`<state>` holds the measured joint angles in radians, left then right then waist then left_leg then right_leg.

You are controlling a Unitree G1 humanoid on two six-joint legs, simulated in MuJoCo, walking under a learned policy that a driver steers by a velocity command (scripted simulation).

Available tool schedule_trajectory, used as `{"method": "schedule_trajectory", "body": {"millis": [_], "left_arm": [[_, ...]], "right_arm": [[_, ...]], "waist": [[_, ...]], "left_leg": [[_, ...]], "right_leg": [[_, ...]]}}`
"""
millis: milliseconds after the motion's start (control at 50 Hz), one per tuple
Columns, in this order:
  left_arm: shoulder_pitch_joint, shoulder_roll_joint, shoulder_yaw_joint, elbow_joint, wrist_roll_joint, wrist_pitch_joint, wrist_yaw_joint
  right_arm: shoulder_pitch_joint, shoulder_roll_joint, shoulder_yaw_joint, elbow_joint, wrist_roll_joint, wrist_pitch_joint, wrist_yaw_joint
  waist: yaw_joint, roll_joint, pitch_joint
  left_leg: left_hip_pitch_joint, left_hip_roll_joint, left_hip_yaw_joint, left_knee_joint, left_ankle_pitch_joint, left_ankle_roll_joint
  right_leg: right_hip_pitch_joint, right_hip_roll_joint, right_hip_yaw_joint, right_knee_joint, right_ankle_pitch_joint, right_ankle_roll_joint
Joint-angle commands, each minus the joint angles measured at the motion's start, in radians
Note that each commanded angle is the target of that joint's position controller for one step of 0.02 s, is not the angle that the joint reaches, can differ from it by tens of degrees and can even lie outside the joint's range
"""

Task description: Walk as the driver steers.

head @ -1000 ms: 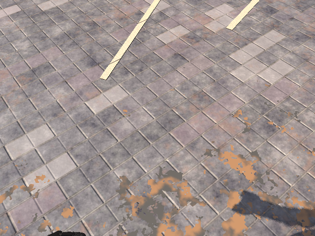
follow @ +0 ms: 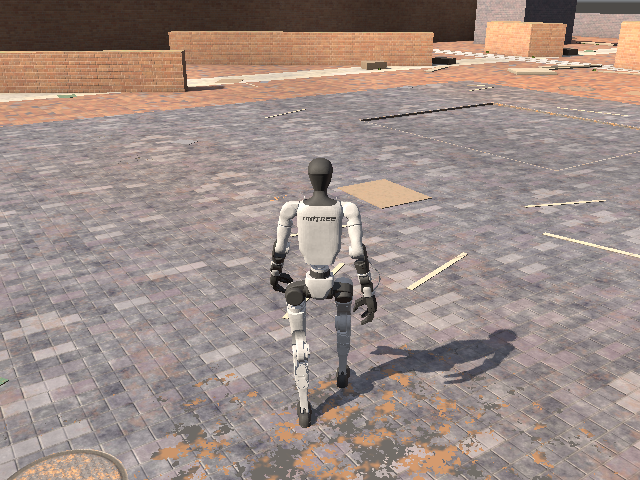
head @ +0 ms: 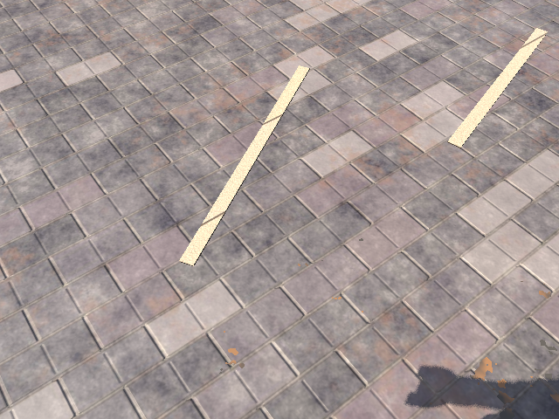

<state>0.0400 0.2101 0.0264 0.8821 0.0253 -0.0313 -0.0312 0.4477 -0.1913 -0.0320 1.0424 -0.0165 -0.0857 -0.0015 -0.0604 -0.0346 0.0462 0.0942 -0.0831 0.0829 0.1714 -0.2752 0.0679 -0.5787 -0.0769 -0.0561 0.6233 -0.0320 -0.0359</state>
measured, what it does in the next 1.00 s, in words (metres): walks ahead, turning left: right foot, then left foot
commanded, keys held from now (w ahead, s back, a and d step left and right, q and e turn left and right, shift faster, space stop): w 0.04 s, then w+q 0.70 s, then e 0.26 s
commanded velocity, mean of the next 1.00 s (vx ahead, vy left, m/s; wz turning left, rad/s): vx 0.45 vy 0.00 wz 0.31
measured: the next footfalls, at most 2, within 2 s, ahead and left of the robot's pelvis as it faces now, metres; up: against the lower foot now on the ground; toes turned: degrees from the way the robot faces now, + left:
right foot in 0.08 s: +0.23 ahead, -0.11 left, +0.00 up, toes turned -4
left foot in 0.64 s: +0.47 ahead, +0.10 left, +0.00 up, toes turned +23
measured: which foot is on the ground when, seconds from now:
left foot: down 0.00-0.10, up 0.12-0.62, down 0.64-1.00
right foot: up 0.00-0.06, down 0.08-0.66, up 0.68-1.00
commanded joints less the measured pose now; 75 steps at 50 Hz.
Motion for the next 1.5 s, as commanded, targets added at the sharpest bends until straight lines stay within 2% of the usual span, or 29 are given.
{"method": "schedule_trajectory", "body": {"millis": [20, 60, 80, 100, 120, 140, 180, 220, 340, 520, 620, 640, 660, 680, 700, 740, 760, 800, 860, 940, 1020, 1120, 1140, 1160, 1180, 1200, 1240, 1320, 1500], "left_arm": [[-0.081, 0.078, 0.016, -0.081, -0.001, -0.022, 0.005], [0.043, 0.099, 0.031, -0.045, 0.001, -0.034, 0.016], [0.214, 0.119, 0.044, 0.011, 0.008, -0.046, 0.025], [0.402, 0.195, 0.067, 0.050, 0.034, -0.056, 0.039], [0.450, 0.295, 0.093, 0.055, 0.042, -0.051, 0.038], [0.372, 0.236, 0.083, 0.040, 0.006, -0.038, 0.032], [0.210, 0.117, 0.050, 0.019, -0.001, -0.047, 0.027], [0.194, 0.069, 0.036, 0.037, -0.005, -0.061, 0.037], [0.297, 0.092, 0.041, 0.077, -0.010, -0.091, 0.044], [0.418, 0.111, 0.040, 0.122, -0.005, -0.076, 0.064], [0.384, 0.174, 0.059, 0.110, 0.002, -0.041, 0.073], [0.369, 0.184, 0.062, 0.098, -0.002, -0.033, 0.067], [0.357, 0.161, 0.056, 0.066, -0.006, -0.033, 0.061], [0.346, 0.078, 0.047, -0.016, -0.017, -0.044, 0.039], [0.227, 0.148, 0.055, -0.049, -0.008, -0.060, 0.033], [0.218, 0.123, 0.047, -0.047, -0.022, -0.080, 0.032], [0.240, 0.114, 0.047, -0.032, -0.009, -0.066, 0.036], [0.317, 0.086, 0.041, 0.003, 0.015, -0.022, 0.035], [0.318, 0.066, 0.036, 0.016, 0.005, 0.003, 0.025], [0.206, 0.069, 0.027, -0.004, -0.013, 0.008, 0.022], [0.137, 0.073, 0.020, -0.024, -0.008, 0.007, 0.028], [0.285, 0.102, 0.037, 0.009, 0.005, -0.002, 0.036], [0.368, 0.107, 0.044, 0.026, 0.008, -0.012, 0.040], [0.446, 0.192, 0.068, 0.027, 0.011, -0.020, 0.047], [0.407, 0.272, 0.085, 0.021, -0.007, -0.007, 0.050], [0.384, 0.257, 0.086, 0.014, -0.044, 0.003, 0.040], [0.236, 0.157, 0.065, -0.031, -0.024, 0.032, 0.043], [0.220, 0.167, 0.067, -0.046, -0.012, 0.037, 0.045], [0.235, 0.219, 0.094, -0.083, -0.003, 0.064, 0.040]], "right_arm": [[0.042, -0.156, -0.030, -0.010, -0.007, -0.002, -0.014], [0.015, -0.167, -0.033, -0.009, -0.009, 0.001, -0.017], [-0.003, -0.163, -0.030, -0.011, -0.005, 0.005, -0.014], [-0.011, -0.132, -0.019, -0.043, 0.006, 0.002, -0.009], [0.116, -0.022, 0.002, -0.059, 0.045, 0.005, -0.002], [0.052, -0.144, -0.031, -0.042, 0.017, 0.014, -0.012], [-0.052, -0.114, -0.033, -0.066, 0.015, 0.011, -0.003], [-0.047, -0.086, -0.035, -0.058, -0.009, 0.036, 0.009], [-0.188, -0.058, -0.038, -0.115, -0.011, 0.079, 0.035], [-0.461, -0.047, -0.015, -0.233, -0.016, 0.071, 0.056], [-0.277, -0.103, -0.045, -0.197, -0.020, 0.068, 0.044], [-0.145, -0.131, -0.063, -0.158, -0.025, 0.059, 0.035], [-0.016, -0.223, -0.095, -0.131, -0.039, 0.054, 0.021], [-0.082, -0.318, -0.118, -0.161, -0.019, 0.067, 0.016], [-0.065, -0.313, -0.113, -0.163, 0.000, 0.079, 0.013], [-0.155, -0.209, -0.087, -0.155, 0.006, 0.070, 0.001], [-0.201, -0.169, -0.072, -0.160, 0.008, 0.057, -0.005], [-0.219, -0.129, -0.051, -0.160, 0.013, 0.026, -0.005], [-0.159, -0.153, -0.045, -0.119, 0.006, 0.005, -0.002], [-0.161, -0.145, -0.028, -0.110, 0.000, 0.012, -0.011], [-0.139, -0.149, -0.023, -0.092, 0.002, 0.022, -0.038], [-0.175, -0.186, -0.039, -0.099, 0.005, 0.047, -0.067], [-0.208, -0.201, -0.045, -0.110, 0.008, 0.051, -0.067], [-0.232, -0.201, -0.046, -0.151, 0.013, 0.046, -0.063], [-0.156, -0.099, -0.030, -0.183, 0.016, 0.056, -0.045], [-0.116, -0.093, -0.019, -0.160, -0.015, 0.073, -0.038], [-0.218, -0.141, -0.034, -0.179, -0.008, 0.081, -0.037], [-0.210, -0.117, -0.030, -0.197, -0.015, 0.111, -0.031], [-0.322, -0.138, -0.029, -0.270, 0.004, 0.121, -0.043]], "waist": [[0.025, 0.103, 0.061], [0.084, 0.107, -0.001], [0.159, 0.073, -0.087], [0.219, -0.006, -0.216], [0.164, -0.241, -0.341], [0.156, -0.067, -0.288], [0.094, 0.000, -0.068], [0.050, -0.035, -0.017], [0.042, -0.026, 0.023], [0.098, -0.026, 0.072], [-0.001, -0.072, -0.053], [-0.061, -0.042, -0.123], [-0.117, 0.059, -0.214], [-0.032, 0.300, -0.262], [-0.065, 0.106, -0.233], [0.021, -0.011, -0.040], [0.063, -0.026, -0.019], [0.104, -0.002, -0.044], [0.109, 0.049, -0.048], [0.069, 0.109, -0.031], [0.035, 0.120, -0.037], [0.094, 0.127, -0.067], [0.153, 0.096, -0.090], [0.196, -0.023, -0.155], [0.092, -0.208, -0.207], [0.086, -0.085, -0.276], [0.064, 0.040, -0.053], [0.045, -0.016, -0.083], [0.106, -0.090, -0.098]], "left_leg": [[0.014, 0.315, -0.116, 0.031, 0.600, 0.118], [0.006, 0.305, -0.103, 0.198, 0.847, 0.094], [-0.057, 0.263, -0.077, 0.387, 0.845, 0.075], [-0.259, 0.211, -0.051, 0.666, 0.562, 0.056], [-0.615, 0.023, 0.003, 1.028, -0.179, 0.014], [-0.680, 0.060, -0.138, 1.112, -0.215, 0.032], [-0.671, 0.144, -0.145, 1.048, -0.054, 0.036], [-0.604, 0.175, -0.138, 0.987, -0.004, 0.020], [-0.736, 0.197, -0.101, 0.908, 0.153, -0.010], [-0.725, 0.145, 0.043, 0.504, 0.243, 0.025], [-0.466, 0.007, 0.105, 0.440, 0.013, 0.132], [-0.285, -0.016, 0.082, 0.355, 0.036, 0.163], [-0.051, 0.145, -0.153, 0.287, -0.059, 0.223], [0.198, 0.409, -0.741, 0.152, -0.052, 0.378], [0.167, 0.417, -0.748, 0.088, 0.026, 0.374], [-0.071, 0.357, -0.515, 0.070, 0.233, 0.293], [-0.146, 0.312, -0.409, 0.072, 0.413, 0.251], [-0.229, 0.271, -0.269, 0.084, 0.732, 0.215], [-0.238, 0.231, -0.144, 0.083, 0.963, 0.153], [-0.194, 0.197, -0.032, 0.074, 0.956, 0.055], [-0.079, 0.238, 0.006, 0.121, 0.977, 0.045], [-0.034, 0.282, 0.004, 0.413, 1.114, 0.055], [-0.086, 0.256, 0.031, 0.581, 1.007, 0.036], [-0.270, 0.161, 0.071, 0.889, 0.615, -0.007], [-0.571, -0.068, 0.028, 1.167, -0.360, -0.050], [-0.551, 0.020, -0.148, 1.200, -0.335, -0.048], [-0.621, 0.075, -0.139, 1.128, -0.220, -0.062], [-0.566, 0.074, -0.112, 0.951, -0.112, -0.106], [-0.594, 0.070, -0.146, 0.686, -0.114, -0.126]], "right_leg": [[0.001, 0.029, -0.015, -0.056, -0.066, -0.037], [0.191, 0.084, -0.033, -0.105, -0.136, -0.072], [0.402, 0.100, -0.037, -0.172, -0.098, -0.097], [0.680, -0.082, 0.155, -0.187, -0.169, -0.145], [0.932, -0.377, 0.625, -0.295, -0.258, -0.266], [0.830, -0.346, 0.659, -0.350, -0.315, -0.241], [0.569, -0.266, 0.378, -0.420, -0.227, -0.174], [0.452, -0.193, 0.212, -0.460, -0.123, -0.113], [0.467, -0.170, 0.016, -0.502, 0.041, -0.097], [0.635, -0.183, -0.163, -0.447, 0.317, -0.082], [0.711, -0.205, -0.221, -0.053, 0.833, -0.077], [0.629, -0.195, -0.231, 0.162, 0.724, -0.059], [0.410, -0.158, -0.232, 0.475, 0.370, -0.025], [-0.050, 0.101, -0.140, 0.849, -0.500, 0.043], [-0.162, 0.066, 0.066, 0.865, -0.447, 0.031], [-0.129, -0.023, 0.080, 0.692, -0.300, 0.023], [-0.059, -0.045, 0.079, 0.621, -0.289, 0.031], [0.074, -0.042, 0.064, 0.551, -0.293, 0.049], [0.100, -0.015, 0.031, 0.438, -0.214, 0.049], [0.092, 0.018, 0.020, 0.230, -0.067, 0.025], [0.092, 0.050, -0.013, 0.084, -0.016, 0.000], [0.214, 0.125, -0.047, -0.040, -0.192, -0.075], [0.315, 0.113, -0.017, -0.161, -0.055, -0.105], [0.496, -0.049, 0.204, -0.190, 0.442, -0.182], [0.658, -0.291, 0.541, -0.178, 1.042, -0.376], [0.592, -0.305, 0.547, -0.220, 0.803, -0.408], [0.369, -0.191, 0.424, -0.307, 0.327, -0.331], [0.310, -0.066, 0.328, -0.327, 0.215, -0.242], [0.374, -0.047, 0.491, -0.354, -0.189, -0.192]]}}
Keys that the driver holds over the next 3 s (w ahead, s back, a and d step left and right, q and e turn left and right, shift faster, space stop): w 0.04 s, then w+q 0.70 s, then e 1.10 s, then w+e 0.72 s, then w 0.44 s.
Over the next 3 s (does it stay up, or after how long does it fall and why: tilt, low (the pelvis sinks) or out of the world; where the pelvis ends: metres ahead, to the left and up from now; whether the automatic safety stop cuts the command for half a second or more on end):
stays up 1.00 -0.13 0.01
